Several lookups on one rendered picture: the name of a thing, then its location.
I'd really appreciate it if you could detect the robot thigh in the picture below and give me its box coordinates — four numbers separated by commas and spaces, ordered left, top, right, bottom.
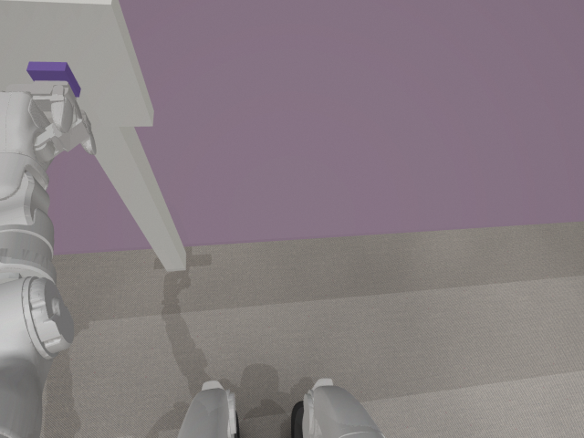
303, 386, 385, 438
177, 388, 236, 438

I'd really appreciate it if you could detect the robot left forearm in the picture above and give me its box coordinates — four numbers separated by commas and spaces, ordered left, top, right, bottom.
0, 152, 57, 285

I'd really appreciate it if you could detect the panel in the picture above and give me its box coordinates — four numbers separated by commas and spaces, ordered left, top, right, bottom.
0, 0, 186, 272

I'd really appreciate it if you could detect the button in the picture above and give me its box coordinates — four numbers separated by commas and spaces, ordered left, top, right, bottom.
26, 62, 81, 97

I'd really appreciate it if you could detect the robot left thigh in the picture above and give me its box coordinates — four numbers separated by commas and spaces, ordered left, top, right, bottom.
177, 388, 236, 438

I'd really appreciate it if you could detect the left robot upper arm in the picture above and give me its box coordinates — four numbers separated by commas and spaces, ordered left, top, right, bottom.
0, 276, 74, 438

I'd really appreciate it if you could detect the robot right thigh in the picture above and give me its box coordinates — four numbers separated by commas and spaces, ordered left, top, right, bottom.
303, 386, 385, 438

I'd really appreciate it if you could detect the left robot hand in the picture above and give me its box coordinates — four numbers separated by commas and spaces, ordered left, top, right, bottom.
0, 80, 96, 171

